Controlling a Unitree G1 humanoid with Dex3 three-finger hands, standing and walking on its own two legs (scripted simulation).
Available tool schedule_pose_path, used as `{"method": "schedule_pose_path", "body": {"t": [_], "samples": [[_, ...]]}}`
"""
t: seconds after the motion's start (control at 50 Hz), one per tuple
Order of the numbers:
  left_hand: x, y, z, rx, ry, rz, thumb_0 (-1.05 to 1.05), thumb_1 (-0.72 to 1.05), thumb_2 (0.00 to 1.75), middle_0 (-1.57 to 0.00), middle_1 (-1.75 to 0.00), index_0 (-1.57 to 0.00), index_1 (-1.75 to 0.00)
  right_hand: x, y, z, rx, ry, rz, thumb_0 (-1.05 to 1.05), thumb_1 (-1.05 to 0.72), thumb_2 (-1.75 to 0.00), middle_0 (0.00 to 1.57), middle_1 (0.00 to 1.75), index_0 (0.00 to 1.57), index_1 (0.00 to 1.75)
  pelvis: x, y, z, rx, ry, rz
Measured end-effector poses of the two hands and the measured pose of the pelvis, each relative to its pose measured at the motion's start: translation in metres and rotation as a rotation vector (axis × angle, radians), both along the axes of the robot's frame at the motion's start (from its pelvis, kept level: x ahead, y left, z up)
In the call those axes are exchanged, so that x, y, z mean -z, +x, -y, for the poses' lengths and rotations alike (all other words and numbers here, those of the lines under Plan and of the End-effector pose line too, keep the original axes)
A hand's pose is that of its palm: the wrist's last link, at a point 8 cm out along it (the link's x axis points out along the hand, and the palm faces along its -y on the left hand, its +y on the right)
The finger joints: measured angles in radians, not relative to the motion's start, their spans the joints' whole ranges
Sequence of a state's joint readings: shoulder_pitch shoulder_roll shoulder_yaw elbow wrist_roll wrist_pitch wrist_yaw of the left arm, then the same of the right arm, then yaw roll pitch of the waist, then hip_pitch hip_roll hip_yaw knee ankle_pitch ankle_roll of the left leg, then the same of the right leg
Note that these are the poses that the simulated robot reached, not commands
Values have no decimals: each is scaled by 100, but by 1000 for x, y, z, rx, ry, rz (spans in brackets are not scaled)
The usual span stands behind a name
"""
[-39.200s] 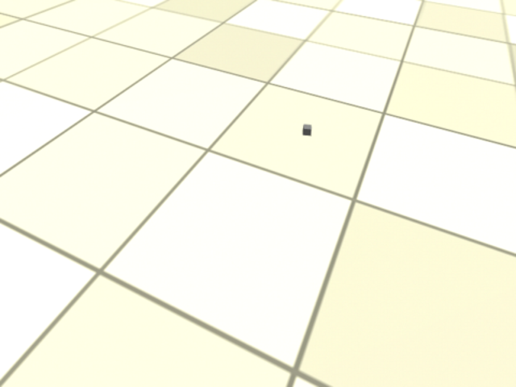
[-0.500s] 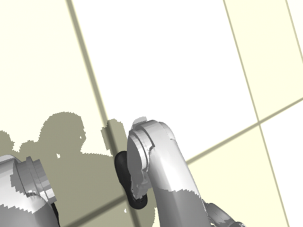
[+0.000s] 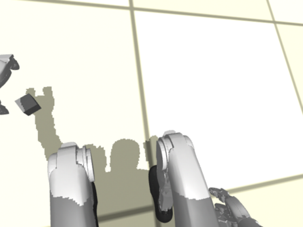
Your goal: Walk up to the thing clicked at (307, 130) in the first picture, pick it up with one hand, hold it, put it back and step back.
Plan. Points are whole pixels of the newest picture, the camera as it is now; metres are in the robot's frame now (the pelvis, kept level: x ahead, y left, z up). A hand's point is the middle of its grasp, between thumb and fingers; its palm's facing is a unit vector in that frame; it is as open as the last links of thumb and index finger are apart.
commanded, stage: withdraw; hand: left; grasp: from above
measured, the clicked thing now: (28, 104) +0.49 +0.34 -0.34
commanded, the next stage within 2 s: home in 0.24 s
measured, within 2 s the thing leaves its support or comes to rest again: neither
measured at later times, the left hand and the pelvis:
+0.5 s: hand (6, 89) +0.49 +0.34 -0.18, palm faces -0.36 -0.05 -0.93, open 12.2 cm; pelvis +0.01 +0.00 -0.03, yaw -1 degrees
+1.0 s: hand out of the picture +0.33 +0.29 +0.02, palm faces -0.23 -0.66 -0.71, open 7.6 cm; pelvis +0.01 +0.00 +0.13, yaw +4 degrees
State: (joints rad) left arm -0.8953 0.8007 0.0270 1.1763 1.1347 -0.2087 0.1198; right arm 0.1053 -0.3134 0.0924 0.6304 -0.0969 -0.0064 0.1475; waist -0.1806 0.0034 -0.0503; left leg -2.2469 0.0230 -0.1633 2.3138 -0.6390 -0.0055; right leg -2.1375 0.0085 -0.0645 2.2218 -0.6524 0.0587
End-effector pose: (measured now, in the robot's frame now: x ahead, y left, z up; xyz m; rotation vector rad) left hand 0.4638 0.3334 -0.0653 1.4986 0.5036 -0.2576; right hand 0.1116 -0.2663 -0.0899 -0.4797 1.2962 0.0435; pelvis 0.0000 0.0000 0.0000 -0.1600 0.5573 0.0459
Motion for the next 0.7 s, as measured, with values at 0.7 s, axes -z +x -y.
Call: {"method": "schedule_pose_path", "body": {"t": [0.7], "samples": [[-22,-17,-1,-145,-97,106,0,26,80,-23,-45,-22,-46,-11,-20,-9,146,38,-56,0,-90,-90,20,30,21,30,-23,12,-2,-3,8,-63]]}}
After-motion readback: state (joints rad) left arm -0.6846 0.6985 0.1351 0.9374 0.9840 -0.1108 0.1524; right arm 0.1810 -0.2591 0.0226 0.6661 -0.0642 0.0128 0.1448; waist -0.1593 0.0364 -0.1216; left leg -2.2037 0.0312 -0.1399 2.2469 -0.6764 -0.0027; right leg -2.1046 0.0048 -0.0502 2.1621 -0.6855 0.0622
